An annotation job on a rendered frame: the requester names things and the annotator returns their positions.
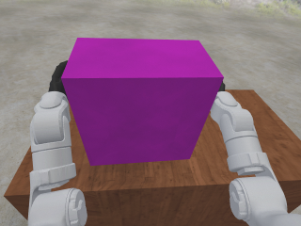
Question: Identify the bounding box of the pedestal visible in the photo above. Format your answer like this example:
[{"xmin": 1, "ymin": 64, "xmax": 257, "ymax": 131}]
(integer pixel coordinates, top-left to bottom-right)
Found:
[{"xmin": 4, "ymin": 89, "xmax": 301, "ymax": 226}]

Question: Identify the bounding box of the right robot hand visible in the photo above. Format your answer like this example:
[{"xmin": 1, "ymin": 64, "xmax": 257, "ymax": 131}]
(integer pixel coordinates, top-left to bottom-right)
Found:
[{"xmin": 218, "ymin": 81, "xmax": 226, "ymax": 92}]

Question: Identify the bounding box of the left robot hand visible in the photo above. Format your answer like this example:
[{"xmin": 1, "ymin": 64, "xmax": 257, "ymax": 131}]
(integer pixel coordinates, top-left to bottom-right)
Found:
[{"xmin": 48, "ymin": 60, "xmax": 68, "ymax": 99}]

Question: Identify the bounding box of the right robot upper arm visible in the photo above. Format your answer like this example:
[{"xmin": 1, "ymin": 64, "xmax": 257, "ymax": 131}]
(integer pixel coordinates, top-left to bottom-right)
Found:
[{"xmin": 229, "ymin": 176, "xmax": 301, "ymax": 226}]

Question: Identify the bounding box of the robot right forearm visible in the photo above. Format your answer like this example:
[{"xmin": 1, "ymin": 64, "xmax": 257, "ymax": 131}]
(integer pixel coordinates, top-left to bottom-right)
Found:
[{"xmin": 210, "ymin": 91, "xmax": 288, "ymax": 212}]

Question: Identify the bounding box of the carton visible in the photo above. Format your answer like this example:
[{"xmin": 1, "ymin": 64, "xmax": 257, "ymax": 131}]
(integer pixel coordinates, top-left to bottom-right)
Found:
[{"xmin": 61, "ymin": 38, "xmax": 224, "ymax": 166}]

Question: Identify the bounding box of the robot left forearm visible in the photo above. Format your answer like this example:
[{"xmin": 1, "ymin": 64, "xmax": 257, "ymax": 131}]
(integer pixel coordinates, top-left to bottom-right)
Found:
[{"xmin": 27, "ymin": 91, "xmax": 76, "ymax": 226}]

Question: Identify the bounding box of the left robot upper arm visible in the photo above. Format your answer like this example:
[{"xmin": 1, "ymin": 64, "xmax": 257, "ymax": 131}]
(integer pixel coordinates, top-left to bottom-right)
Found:
[{"xmin": 29, "ymin": 187, "xmax": 87, "ymax": 226}]

